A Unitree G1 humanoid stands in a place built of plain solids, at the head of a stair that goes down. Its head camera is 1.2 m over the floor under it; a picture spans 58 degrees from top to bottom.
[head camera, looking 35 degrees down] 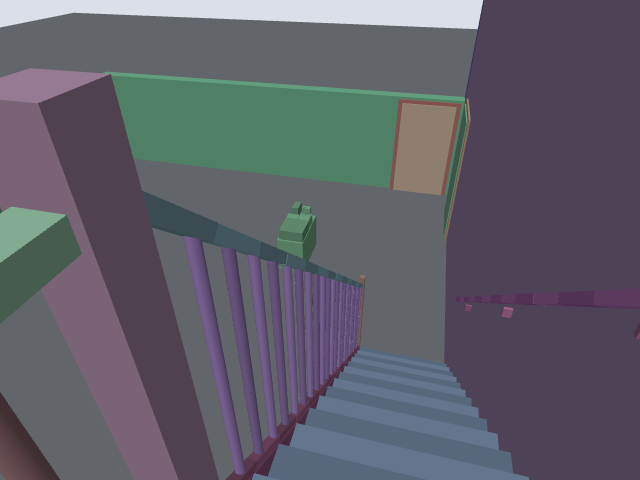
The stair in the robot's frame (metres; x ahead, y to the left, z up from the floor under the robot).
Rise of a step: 0.19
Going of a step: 0.21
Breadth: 0.97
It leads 14 degrees to the right of straight ahead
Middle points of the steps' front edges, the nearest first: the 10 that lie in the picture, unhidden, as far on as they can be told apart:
1.00 -0.37 -0.57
1.20 -0.42 -0.77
1.41 -0.47 -0.96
1.62 -0.52 -1.15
1.82 -0.57 -1.34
2.03 -0.63 -1.53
2.24 -0.68 -1.73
2.44 -0.73 -1.92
2.65 -0.78 -2.11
2.86 -0.83 -2.30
